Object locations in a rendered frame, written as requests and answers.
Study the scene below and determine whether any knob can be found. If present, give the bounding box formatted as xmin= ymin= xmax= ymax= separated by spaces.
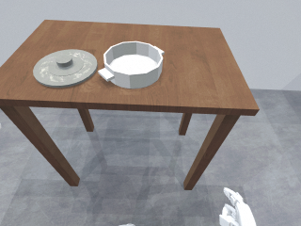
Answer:
xmin=55 ymin=55 xmax=73 ymax=68

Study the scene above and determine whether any table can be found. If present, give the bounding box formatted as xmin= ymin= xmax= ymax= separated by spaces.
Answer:
xmin=0 ymin=20 xmax=260 ymax=190

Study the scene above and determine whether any right robot hand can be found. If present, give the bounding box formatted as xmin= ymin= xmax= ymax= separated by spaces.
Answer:
xmin=219 ymin=187 xmax=257 ymax=226

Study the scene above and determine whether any lid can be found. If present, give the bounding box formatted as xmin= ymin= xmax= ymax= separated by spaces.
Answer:
xmin=33 ymin=49 xmax=98 ymax=88

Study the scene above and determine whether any pot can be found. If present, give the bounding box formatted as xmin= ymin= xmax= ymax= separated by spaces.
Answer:
xmin=98 ymin=41 xmax=165 ymax=89

